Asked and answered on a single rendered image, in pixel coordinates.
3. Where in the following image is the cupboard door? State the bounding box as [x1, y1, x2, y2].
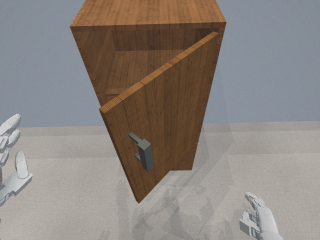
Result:
[99, 31, 219, 203]

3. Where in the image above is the handle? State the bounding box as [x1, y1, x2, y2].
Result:
[128, 132, 154, 172]

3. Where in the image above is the left robot hand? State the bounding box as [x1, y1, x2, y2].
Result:
[0, 114, 33, 207]

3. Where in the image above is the right robot hand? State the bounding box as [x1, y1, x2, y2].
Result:
[239, 191, 279, 240]

